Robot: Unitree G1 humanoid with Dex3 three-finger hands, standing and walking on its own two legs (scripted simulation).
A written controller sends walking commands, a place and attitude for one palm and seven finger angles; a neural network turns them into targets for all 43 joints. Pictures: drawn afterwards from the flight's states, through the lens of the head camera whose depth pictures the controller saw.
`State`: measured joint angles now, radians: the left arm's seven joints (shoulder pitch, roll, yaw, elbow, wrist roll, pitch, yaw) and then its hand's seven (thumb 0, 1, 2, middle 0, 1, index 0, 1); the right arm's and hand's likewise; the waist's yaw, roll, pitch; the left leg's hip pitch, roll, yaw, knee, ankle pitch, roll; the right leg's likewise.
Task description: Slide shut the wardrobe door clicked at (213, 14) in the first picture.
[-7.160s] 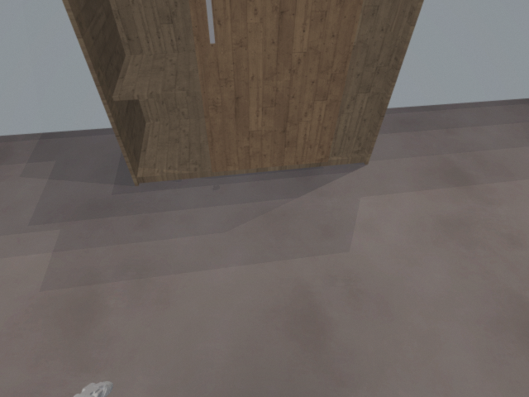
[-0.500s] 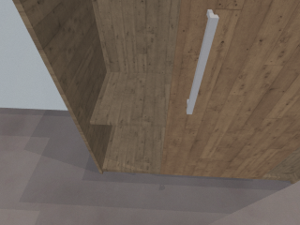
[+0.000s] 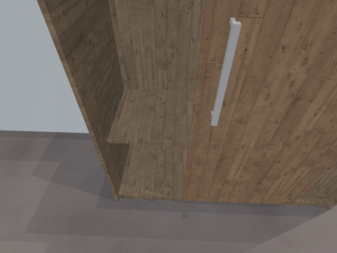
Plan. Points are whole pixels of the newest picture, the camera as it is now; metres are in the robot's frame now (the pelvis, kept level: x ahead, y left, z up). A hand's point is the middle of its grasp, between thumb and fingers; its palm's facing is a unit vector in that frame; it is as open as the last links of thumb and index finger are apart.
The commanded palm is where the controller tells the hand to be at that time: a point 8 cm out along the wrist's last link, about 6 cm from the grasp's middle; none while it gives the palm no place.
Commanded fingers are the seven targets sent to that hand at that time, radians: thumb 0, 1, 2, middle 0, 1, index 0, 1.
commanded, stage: come to a stop and stand still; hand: right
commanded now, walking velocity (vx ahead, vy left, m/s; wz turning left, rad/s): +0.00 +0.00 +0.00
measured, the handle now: (222, 79) +0.56 -0.12 +0.15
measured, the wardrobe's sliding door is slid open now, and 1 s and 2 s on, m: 0.40 0.40 0.40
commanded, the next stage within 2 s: look again from close up in 0.36 s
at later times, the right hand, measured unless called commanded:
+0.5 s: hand out of the picture -0.05 -0.18 -0.18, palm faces +0.04 +0.98 -0.18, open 7.4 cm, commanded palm none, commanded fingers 0.00 -0.90 -0.90 0.20 0.30 0.20 0.30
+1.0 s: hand out of the picture -0.02 -0.18 -0.17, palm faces +0.04 +0.98 -0.18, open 7.4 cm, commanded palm none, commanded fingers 0.00 -0.90 -0.90 0.20 0.30 0.20 0.30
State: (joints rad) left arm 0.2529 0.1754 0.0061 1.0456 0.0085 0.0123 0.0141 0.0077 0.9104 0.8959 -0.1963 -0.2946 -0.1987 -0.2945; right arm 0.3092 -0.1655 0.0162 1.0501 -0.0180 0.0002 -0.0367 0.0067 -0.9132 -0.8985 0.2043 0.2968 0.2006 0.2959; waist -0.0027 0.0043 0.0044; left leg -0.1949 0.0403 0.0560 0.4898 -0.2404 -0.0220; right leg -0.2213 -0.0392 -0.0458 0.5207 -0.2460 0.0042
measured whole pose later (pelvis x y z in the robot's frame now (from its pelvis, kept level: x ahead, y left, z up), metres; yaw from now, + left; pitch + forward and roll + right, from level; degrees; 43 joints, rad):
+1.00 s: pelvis -0.01 -0.02 +0.00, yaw +0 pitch -2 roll +0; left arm 0.30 0.14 0.01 1.09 0.01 0.01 0.02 0.01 0.91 0.90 -0.20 -0.29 -0.20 -0.29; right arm 0.33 -0.12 -0.01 1.09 -0.03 -0.01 -0.04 0.00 -0.91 -0.90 0.20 0.30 0.20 0.30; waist 0.00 -0.01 0.03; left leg -0.22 0.06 0.04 0.46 -0.20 -0.04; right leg -0.25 -0.02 -0.06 0.49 -0.22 -0.02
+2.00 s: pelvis +0.11 +0.00 +0.00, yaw -3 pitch +1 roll +1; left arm 0.27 0.14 0.03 1.10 0.01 0.00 0.06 0.02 0.92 0.90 -0.20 -0.29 -0.20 -0.29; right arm 0.34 -0.09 -0.03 1.09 -0.02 -0.01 -0.05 0.00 -0.91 -0.90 0.20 0.30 0.20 0.30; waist 0.01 -0.02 0.04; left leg -0.21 0.06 0.08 0.70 -0.33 -0.02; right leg -0.18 -0.05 -0.08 0.59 -0.38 -0.01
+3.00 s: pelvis +0.12 +0.00 +0.00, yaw -3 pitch -2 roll -1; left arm 0.26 0.18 0.00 1.07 0.01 -0.01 0.02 0.01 0.91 0.90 -0.20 -0.29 -0.20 -0.29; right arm 0.30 -0.17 0.01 1.09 -0.01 -0.01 -0.04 0.01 -0.91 -0.90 0.20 0.30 0.20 0.30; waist 0.00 -0.03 0.01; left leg -0.26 0.06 0.03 0.50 -0.20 -0.03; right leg -0.13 0.03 -0.09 0.47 -0.31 -0.04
